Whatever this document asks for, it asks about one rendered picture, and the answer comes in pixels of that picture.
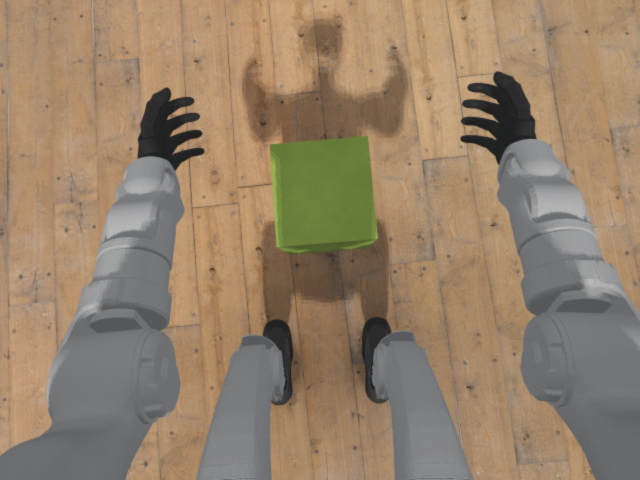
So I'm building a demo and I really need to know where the left robot shin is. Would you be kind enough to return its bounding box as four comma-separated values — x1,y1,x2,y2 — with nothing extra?
229,335,285,386

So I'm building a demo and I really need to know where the robot right hand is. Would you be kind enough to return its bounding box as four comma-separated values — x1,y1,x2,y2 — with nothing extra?
460,71,537,165

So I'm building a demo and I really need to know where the robot left hand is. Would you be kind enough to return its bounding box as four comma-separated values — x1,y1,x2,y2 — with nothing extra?
137,87,205,171

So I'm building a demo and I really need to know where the carton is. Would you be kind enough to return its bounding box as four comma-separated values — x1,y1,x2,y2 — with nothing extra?
270,136,378,254

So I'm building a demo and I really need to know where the left robot forearm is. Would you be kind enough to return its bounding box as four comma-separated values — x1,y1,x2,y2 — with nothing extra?
46,156,185,420

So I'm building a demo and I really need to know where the right robot forearm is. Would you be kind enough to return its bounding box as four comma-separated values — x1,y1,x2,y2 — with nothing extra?
497,139,640,321

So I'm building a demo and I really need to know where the right robot upper arm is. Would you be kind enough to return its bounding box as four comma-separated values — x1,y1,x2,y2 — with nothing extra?
520,312,640,480

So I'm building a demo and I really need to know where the left robot upper arm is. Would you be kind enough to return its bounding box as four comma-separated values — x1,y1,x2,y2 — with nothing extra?
0,328,181,480

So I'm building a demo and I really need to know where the robot left foot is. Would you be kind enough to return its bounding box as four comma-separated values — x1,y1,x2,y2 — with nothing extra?
263,319,293,405

